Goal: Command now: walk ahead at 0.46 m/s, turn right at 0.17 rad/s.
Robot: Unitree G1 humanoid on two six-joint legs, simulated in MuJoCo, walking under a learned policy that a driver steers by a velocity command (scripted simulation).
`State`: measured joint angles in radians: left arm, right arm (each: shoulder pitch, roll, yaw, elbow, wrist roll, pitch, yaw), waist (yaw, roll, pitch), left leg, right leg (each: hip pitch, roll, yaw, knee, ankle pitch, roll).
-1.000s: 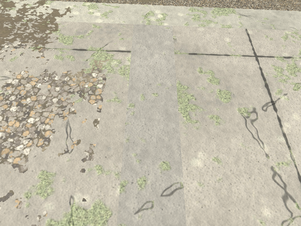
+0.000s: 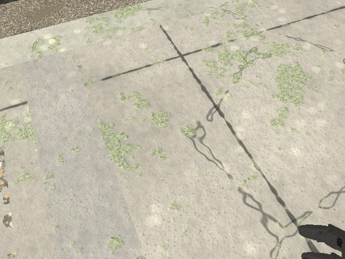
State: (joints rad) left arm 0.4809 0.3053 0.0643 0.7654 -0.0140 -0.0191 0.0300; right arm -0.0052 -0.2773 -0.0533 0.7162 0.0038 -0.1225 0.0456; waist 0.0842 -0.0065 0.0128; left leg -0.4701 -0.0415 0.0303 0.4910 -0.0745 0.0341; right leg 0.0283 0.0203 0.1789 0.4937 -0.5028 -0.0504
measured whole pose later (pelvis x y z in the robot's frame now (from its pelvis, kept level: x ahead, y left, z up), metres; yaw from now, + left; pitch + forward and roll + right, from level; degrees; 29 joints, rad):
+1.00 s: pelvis +0.55 +0.06 -0.01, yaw +23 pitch +1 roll -2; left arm 0.30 0.31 0.08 0.81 -0.01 -0.05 0.01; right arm 0.07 -0.30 -0.07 0.63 0.03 -0.02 0.04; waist 0.05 0.01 0.07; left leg -0.51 -0.01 0.05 0.66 -0.16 0.10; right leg -0.06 -0.10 -0.18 0.79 -0.49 0.04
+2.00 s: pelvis +1.03 +0.32 +0.00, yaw +28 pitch +2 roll +0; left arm 0.44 0.30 0.06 0.85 -0.02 -0.04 0.01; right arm 0.01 -0.25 -0.03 0.65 0.00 -0.11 0.02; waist 0.09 -0.01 0.02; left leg -0.45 -0.01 -0.02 0.50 -0.11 0.02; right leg -0.09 0.03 0.12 0.62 -0.49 -0.02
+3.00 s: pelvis +1.53 +0.46 +0.00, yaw +19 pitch +1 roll -2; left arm 0.33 0.26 0.06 0.85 -0.02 -0.03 0.03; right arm 0.15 -0.23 -0.04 0.76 0.00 -0.02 0.04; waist 0.03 0.02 0.04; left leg -0.53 0.01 0.05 0.60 -0.04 0.10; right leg 0.03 0.00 -0.19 0.49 -0.49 -0.01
